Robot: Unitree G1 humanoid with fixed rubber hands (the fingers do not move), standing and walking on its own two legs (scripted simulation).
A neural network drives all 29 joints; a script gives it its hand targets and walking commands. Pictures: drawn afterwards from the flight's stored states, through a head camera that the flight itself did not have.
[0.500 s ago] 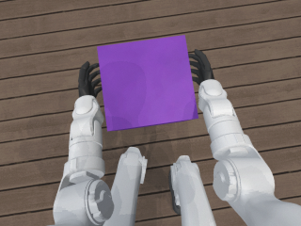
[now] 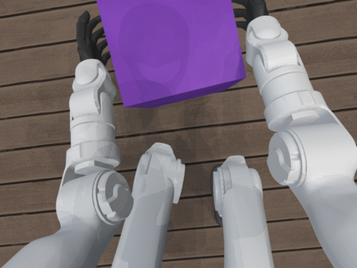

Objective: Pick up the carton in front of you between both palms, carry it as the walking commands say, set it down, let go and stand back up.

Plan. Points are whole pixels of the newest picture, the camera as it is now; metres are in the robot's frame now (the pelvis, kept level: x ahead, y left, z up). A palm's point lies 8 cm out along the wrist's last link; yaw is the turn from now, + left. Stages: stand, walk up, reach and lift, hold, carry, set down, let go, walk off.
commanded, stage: set down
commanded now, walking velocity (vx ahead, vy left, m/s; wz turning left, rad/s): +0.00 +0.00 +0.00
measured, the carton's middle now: (175, 51) +0.52 +0.09 -0.22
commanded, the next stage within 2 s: none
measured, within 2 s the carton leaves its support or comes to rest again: rests again in 0.84 s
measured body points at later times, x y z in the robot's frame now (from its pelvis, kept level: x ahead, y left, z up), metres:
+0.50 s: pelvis +0.01 -0.01 -0.04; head +0.37 +0.00 +0.22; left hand +0.48 +0.24 -0.21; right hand +0.59 -0.04 -0.22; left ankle +0.13 +0.13 -0.40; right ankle +0.09 -0.10 -0.40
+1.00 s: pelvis +0.01 -0.01 -0.05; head +0.37 -0.01 +0.20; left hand +0.48 +0.25 -0.23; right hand +0.58 -0.05 -0.24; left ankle +0.13 +0.13 -0.40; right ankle +0.09 -0.10 -0.40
